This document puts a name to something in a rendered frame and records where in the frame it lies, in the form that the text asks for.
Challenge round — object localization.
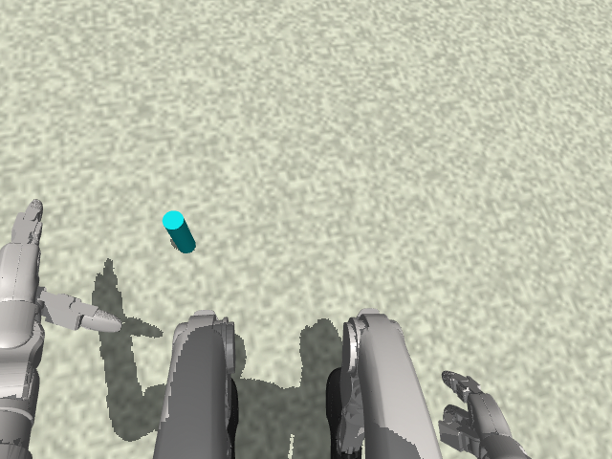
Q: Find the right robot foot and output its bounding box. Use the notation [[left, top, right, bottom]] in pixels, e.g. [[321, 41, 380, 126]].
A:
[[326, 367, 361, 459]]

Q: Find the left robot arm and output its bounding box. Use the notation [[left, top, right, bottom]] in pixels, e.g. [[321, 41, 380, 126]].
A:
[[0, 300, 45, 459]]

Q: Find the right robot arm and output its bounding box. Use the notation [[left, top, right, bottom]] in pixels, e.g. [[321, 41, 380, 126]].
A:
[[479, 435, 532, 459]]

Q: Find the left robot hand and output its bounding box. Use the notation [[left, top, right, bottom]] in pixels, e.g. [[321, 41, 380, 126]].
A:
[[0, 199, 122, 332]]

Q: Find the can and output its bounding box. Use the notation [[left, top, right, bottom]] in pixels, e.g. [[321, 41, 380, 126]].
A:
[[163, 210, 196, 253]]

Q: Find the right robot hand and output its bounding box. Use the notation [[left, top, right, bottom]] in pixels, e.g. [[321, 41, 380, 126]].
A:
[[438, 371, 513, 459]]

